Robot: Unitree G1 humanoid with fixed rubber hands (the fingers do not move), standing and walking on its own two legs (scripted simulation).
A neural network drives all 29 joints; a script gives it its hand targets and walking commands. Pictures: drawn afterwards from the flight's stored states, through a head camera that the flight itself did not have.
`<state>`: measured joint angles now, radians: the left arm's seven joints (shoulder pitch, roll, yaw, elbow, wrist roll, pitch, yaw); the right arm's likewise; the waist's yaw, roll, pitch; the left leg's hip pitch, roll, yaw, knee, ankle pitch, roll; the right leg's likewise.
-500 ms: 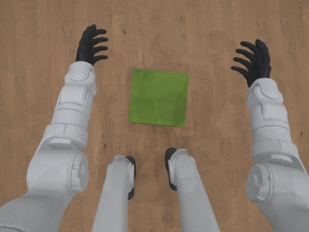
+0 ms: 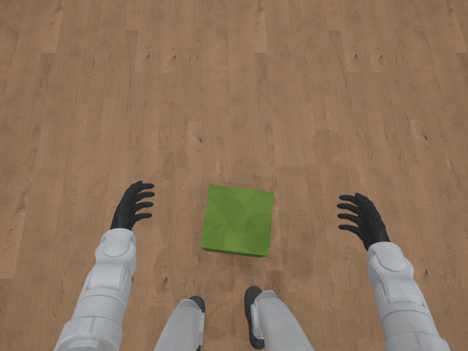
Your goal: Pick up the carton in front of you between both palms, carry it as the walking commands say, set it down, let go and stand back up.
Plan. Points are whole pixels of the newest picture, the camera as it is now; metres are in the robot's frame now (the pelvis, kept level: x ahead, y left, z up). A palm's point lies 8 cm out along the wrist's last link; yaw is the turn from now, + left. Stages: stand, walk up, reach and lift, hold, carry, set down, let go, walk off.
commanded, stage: let go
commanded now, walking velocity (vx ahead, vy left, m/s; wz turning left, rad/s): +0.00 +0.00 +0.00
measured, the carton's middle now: (236, 224) +0.38 -0.03 -0.60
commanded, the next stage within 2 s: stand in 0.82 s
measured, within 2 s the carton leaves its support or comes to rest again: neither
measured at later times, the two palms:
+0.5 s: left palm (38, 312) +0.20 +0.26 -0.02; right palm (380, 306) +0.18 -0.20 -0.02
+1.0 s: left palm (21, 335) +0.17 +0.29 -0.03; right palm (413, 311) +0.17 -0.26 -0.03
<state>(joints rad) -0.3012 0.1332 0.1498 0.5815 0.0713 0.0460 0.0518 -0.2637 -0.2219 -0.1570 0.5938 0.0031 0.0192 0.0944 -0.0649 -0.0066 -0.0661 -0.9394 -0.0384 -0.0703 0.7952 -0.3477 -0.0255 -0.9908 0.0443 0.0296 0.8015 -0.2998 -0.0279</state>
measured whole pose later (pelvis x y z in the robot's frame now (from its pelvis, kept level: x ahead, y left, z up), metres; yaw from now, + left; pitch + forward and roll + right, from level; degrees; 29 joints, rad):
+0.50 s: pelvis +0.03 +0.03 +0.05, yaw -1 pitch -1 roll -1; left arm 0.22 0.21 0.04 0.44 0.01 0.07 -0.06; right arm 0.23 -0.22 -0.04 0.44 0.00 0.08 0.08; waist 0.00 0.01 0.06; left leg -0.13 -0.04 -0.05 0.44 -0.29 0.03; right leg -0.17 0.02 0.06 0.42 -0.23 0.01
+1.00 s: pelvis +0.03 +0.02 +0.04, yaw -1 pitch -1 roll +0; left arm 0.21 0.29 0.05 0.66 0.04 0.04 0.02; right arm 0.19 -0.31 -0.05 0.60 -0.04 0.06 -0.01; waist 0.00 0.02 0.02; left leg -0.17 -0.03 -0.06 0.52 -0.33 0.01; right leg -0.21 0.04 0.04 0.51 -0.28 -0.01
